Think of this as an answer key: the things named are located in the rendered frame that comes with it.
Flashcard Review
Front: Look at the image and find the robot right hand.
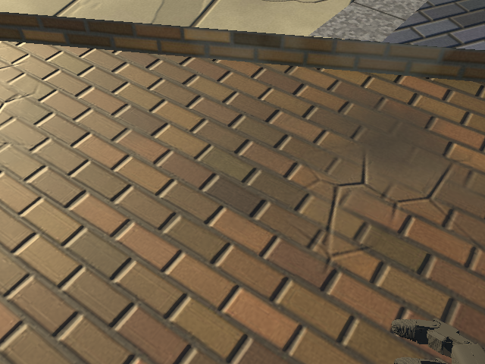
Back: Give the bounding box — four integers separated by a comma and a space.
391, 318, 485, 364

